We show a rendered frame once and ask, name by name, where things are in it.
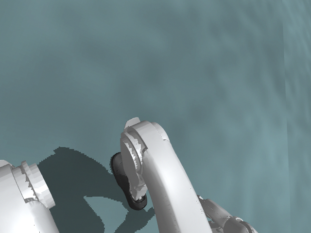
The right robot arm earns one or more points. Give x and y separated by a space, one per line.
237 225

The right robot hand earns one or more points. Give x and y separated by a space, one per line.
216 213

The right robot foot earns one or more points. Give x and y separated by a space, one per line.
122 181

